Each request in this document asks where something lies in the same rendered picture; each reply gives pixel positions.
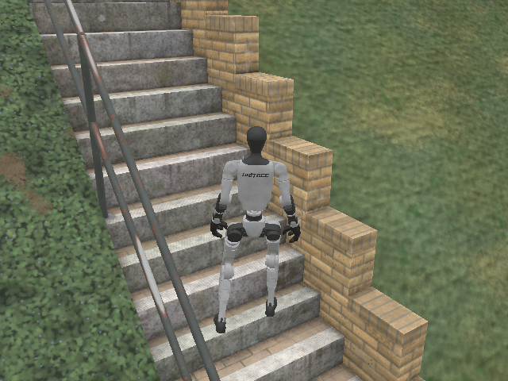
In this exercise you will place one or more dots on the left robot hand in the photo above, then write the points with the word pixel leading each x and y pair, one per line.
pixel 214 227

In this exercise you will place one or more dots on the humanoid robot head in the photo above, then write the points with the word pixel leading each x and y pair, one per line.
pixel 256 137

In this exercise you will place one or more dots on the right robot hand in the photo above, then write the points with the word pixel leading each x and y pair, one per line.
pixel 295 231

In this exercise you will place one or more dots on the left robot forearm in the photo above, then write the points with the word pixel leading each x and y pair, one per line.
pixel 219 211

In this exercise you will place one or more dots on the robot torso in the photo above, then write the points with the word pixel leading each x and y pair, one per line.
pixel 254 184

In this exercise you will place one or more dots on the right robot forearm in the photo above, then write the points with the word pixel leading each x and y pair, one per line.
pixel 291 214

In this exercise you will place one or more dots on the robot left upper arm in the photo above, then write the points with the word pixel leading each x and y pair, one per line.
pixel 227 181

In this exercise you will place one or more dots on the robot right upper arm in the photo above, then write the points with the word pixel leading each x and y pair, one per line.
pixel 284 184

